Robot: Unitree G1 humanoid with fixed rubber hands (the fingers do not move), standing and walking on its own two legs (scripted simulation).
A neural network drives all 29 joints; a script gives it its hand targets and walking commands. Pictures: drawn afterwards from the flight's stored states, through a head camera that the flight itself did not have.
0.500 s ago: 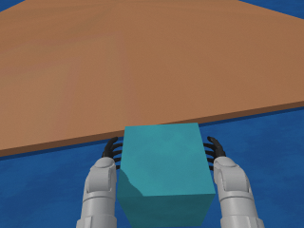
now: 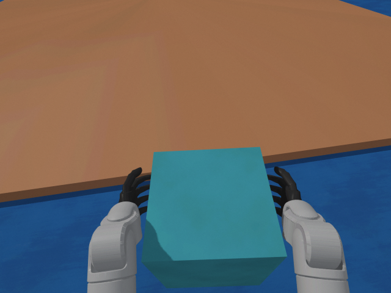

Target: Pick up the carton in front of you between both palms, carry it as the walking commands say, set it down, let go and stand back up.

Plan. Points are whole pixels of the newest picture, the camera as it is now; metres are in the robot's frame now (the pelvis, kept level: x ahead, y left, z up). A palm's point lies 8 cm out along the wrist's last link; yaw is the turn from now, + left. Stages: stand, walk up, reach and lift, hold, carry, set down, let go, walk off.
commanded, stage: carry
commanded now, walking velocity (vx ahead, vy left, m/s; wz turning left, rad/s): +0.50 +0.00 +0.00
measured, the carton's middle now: (209, 222) +0.29 +0.01 +0.02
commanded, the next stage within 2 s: none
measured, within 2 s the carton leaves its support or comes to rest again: neither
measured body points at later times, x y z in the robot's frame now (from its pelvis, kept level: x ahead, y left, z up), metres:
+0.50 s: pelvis +0.28 +0.00 -0.01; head +0.26 +0.00 +0.44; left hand +0.51 +0.17 +0.07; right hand +0.54 -0.13 +0.07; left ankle +0.42 +0.12 -0.73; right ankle +0.14 -0.10 -0.75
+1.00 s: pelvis +0.61 +0.02 -0.02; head +0.60 +0.03 +0.43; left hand +0.88 +0.19 +0.10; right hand +0.89 -0.12 +0.10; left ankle +0.45 +0.11 -0.75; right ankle +0.77 -0.09 -0.73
